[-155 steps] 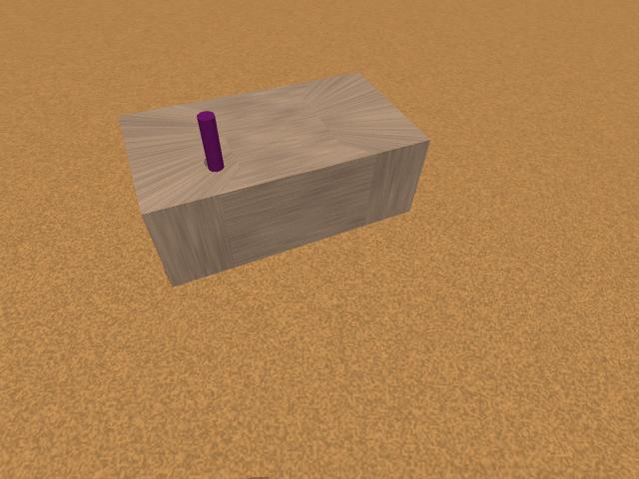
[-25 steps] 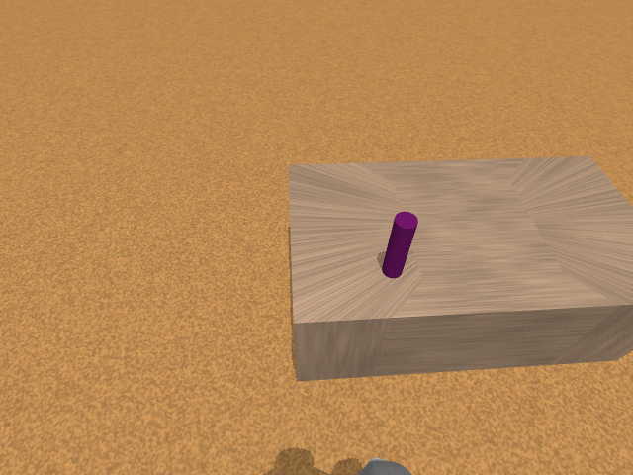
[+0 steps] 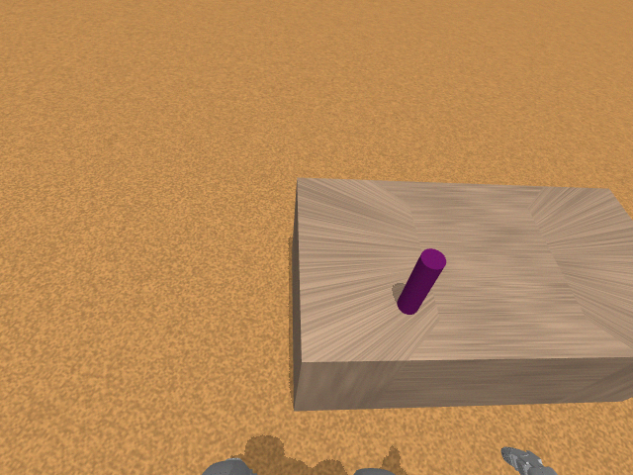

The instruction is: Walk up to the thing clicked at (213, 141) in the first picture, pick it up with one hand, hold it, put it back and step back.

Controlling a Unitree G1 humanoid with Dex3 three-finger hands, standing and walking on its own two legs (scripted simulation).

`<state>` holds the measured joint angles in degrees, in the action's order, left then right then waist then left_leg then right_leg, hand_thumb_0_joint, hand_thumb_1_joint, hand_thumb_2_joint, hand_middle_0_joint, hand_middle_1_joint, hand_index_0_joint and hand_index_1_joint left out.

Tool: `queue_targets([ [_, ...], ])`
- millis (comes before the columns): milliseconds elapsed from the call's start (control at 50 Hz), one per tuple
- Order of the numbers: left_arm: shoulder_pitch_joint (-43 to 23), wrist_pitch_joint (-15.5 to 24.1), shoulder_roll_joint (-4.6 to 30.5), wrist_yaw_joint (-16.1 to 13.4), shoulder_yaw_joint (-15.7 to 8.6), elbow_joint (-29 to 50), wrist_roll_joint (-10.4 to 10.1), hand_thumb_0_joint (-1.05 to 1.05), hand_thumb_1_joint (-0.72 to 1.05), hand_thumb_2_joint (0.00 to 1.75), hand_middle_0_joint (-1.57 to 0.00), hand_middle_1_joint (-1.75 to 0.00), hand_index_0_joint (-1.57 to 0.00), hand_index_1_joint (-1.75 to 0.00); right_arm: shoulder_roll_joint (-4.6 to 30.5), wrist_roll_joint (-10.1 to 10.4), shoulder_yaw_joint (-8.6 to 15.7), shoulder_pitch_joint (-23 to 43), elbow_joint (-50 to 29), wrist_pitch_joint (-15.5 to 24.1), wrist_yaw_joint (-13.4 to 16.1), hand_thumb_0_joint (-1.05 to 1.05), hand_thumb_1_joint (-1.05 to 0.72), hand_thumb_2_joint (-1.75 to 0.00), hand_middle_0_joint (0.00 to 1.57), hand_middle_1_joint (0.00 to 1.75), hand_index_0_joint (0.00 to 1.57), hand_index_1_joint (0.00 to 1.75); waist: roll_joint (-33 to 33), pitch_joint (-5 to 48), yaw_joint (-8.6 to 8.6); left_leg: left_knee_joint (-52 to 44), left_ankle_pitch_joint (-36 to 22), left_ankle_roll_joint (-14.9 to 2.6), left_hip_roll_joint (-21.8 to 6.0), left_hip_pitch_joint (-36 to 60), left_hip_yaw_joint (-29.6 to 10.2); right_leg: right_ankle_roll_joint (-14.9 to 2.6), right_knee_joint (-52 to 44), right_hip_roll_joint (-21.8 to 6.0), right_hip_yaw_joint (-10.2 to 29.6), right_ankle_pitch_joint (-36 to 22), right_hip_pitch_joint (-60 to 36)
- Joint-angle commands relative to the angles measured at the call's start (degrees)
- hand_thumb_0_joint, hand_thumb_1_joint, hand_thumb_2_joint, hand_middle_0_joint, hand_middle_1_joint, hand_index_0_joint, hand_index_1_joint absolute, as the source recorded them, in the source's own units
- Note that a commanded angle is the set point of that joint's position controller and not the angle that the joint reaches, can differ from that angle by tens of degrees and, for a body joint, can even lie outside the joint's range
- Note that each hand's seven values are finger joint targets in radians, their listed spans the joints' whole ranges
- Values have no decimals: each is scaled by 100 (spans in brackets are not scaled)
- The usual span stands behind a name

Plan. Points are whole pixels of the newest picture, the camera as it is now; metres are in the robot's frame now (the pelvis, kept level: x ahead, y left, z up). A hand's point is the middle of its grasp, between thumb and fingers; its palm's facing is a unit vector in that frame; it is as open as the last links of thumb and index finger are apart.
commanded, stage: walk up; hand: right
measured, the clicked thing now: (419, 284) +0.55 -0.26 -0.26
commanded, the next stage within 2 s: stand in 1.28 s
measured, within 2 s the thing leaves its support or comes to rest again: neither
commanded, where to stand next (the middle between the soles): +0.10 -0.03 m, yaw +0 degrees
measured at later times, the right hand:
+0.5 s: hand out of the picture +0.12 -0.27 -0.13, palm faces +0.01 +0.94 -0.35, open 7.4 cm
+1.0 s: hand out of the picture +0.11 -0.27 -0.12, palm faces +0.04 +0.93 -0.36, open 7.4 cm
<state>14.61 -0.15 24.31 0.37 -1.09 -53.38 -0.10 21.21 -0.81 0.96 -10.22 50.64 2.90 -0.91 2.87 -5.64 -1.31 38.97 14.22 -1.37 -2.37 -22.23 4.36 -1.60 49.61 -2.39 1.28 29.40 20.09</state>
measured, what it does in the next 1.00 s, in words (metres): stands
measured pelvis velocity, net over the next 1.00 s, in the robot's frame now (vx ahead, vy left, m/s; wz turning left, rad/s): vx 0.04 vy -0.01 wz -0.04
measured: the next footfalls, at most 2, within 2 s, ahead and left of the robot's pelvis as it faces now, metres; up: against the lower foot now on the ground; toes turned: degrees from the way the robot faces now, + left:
none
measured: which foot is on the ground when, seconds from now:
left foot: down 0.00-1.00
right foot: down 0.00-1.00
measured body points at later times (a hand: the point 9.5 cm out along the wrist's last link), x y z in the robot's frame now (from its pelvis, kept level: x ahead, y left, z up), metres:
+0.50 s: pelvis +0.03 -0.01 +0.02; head +0.04 -0.01 +0.47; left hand +0.12 +0.29 -0.11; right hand +0.12 -0.32 -0.10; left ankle +0.07 +0.11 -0.72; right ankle +0.02 -0.14 -0.72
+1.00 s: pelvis +0.04 -0.01 +0.03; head +0.05 -0.01 +0.48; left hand +0.13 +0.28 -0.11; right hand +0.10 -0.32 -0.10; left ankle +0.07 +0.11 -0.72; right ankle +0.02 -0.14 -0.72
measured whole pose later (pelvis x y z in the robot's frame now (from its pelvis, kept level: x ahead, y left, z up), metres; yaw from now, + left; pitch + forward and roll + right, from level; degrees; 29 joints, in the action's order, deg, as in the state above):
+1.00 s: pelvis +0.04 -0.01 +0.03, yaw -2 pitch -2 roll +0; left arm 4.6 -0.8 20.0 1.3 -0.7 -66.2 0.7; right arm 20.2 -0.4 0.4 -4.7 66.7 1.6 -0.4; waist 0.9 -2.6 0.8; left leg 19.7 8.1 0.7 -3.3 -9.5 6.4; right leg 1.2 19.8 -1.4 0.1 12.3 5.6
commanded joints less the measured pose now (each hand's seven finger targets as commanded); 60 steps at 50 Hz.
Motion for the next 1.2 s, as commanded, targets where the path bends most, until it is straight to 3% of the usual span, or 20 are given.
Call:
queue_targets([
  [0,552,125,991,-65,-341,-53,36,0,90,90,-20,-30,-20,-30,1684,3,459,198,-245,77,174,0,-90,-90,20,30,20,30,-1404,751,1,-1360,-728,-844,-1344,538,-1514,-14,-790,-50,-218,-420,-228],
  [40,469,152,984,-67,-356,-138,97,0,90,90,-20,-30,-20,-30,1616,54,414,272,-208,24,167,0,-90,-90,20,30,20,30,-1175,832,-56,-1039,-812,-613,-1144,368,-1252,-62,-1642,42,-296,-1208,-746],
  [60,424,172,1046,-85,-386,-148,125,0,90,90,-20,-30,-20,-30,1443,89,346,320,-188,1,165,0,-90,-90,20,30,20,30,-952,830,-101,-908,-691,-417,-1083,166,-1175,-133,-1878,-135,-24,-1624,-942],
  [80,154,202,1270,-82,-394,-53,141,0,90,90,-20,-30,-20,-30,1234,136,286,317,-174,-8,160,0,-90,-90,20,30,20,30,-388,813,35,-726,-269,-171,-749,136,-898,-299,-2182,-575,670,-1809,-755],
  [100,-231,211,1327,-41,-367,-3,103,0,90,90,-20,-30,-20,-30,1154,162,272,365,-74,-17,159,0,-90,-90,20,30,20,30,-125,667,196,-714,340,-28,-383,661,-610,-487,-2313,-805,990,-1602,-39],
  [120,-519,201,1231,-11,-309,47,72,0,90,90,-20,-30,-20,-30,1199,121,281,312,73,-9,168,0,-90,-90,20,30,20,30,-127,645,298,-863,425,-17,-395,1094,-600,-444,-2298,-805,890,-1498,240],
  [160,-491,192,1039,-14,-221,-81,37,0,90,90,-20,-30,-20,-30,1374,86,279,602,196,43,149,0,-90,-90,20,30,20,30,-470,792,142,-1112,-9,-148,-661,1051,-858,-193,-2077,-452,393,-1921,-157],
  [180,-417,181,1021,-19,-218,-196,34,0,90,90,-20,-30,-20,-30,1344,97,246,675,261,45,144,0,-90,-90,20,30,20,30,-370,728,85,-1172,-124,-194,-741,926,-893,-182,-2100,-406,343,-1904,-303],
  [320,-763,157,981,-15,-167,-472,-2,0,90,90,-20,-30,-20,-30,1290,110,172,842,713,46,134,0,-90,-90,20,30,20,30,-228,854,115,-1463,-812,-88,-678,1320,-634,-129,-2528,-497,387,-2393,-734],
  [400,-970,127,926,-4,-144,-613,1,0,90,90,-20,-30,-20,-30,1242,91,146,935,910,20,125,0,-90,-90,20,30,20,30,-176,684,120,-1777,-524,-30,-650,1334,-607,-83,-2877,-494,404,-2077,-767],
  [480,-1102,122,872,4,-142,-733,2,0,90,90,-20,-30,-20,-30,1204,73,124,968,1075,29,120,0,-90,-90,20,30,20,30,-192,800,110,-1934,-850,23,-652,1527,-532,-32,-3078,-507,367,-2337,-982],
  [620,-1289,89,864,14,-175,-842,20,0,90,90,-20,-30,-20,-30,1182,35,143,905,1248,24,138,0,-90,-90,20,30,20,30,-238,768,157,-2153,-768,100,-617,1602,-481,-17,-3289,-510,364,-2218,-1080],
  [720,-1282,91,824,7,-189,-865,33,0,90,90,-20,-30,-20,-30,1152,32,141,918,1247,32,143,0,-90,-90,20,30,20,30,-246,903,156,-2121,-1178,94,-652,1749,-433,17,-3310,-514,307,-2546,-1187],
  [900,-1264,62,779,7,-177,-919,44,0,90,90,-20,-30,-20,-30,1159,26,174,903,1260,15,157,0,-90,-90,20,30,20,30,-303,736,164,-2277,-902,81,-674,1780,-462,42,-3373,-468,298,-2321,-1029],
  [1180,-1143,69,749,-7,-184,-924,58,0,90,90,-20,-30,-20,-30,1101,33,181,932,1214,-10,146,0,-90,-90,20,30,20,30,-260,757,156,-2249,-1048,93,-675,1933,-407,77,-3444,-470,304,-2442,-1009],
])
